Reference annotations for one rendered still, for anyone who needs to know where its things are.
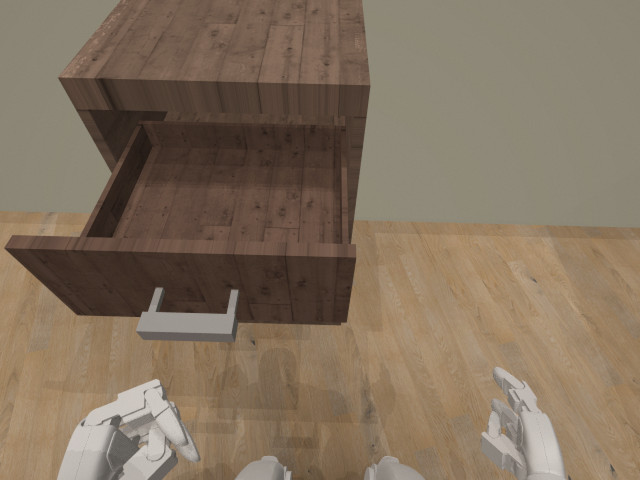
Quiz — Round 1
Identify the robot left hand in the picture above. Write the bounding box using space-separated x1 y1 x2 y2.
57 379 201 480

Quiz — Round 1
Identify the drawer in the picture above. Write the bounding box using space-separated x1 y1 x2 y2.
4 121 356 323

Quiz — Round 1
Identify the handle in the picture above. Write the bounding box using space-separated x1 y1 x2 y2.
136 287 240 342

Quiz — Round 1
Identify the cabinet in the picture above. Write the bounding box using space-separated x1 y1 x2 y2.
58 0 370 325

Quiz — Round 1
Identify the robot right hand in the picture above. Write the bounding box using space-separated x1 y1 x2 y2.
481 367 566 480

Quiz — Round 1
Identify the left robot thigh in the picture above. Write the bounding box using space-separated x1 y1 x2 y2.
234 460 292 480

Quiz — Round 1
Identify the right robot shin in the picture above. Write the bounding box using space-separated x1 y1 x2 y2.
378 456 399 464

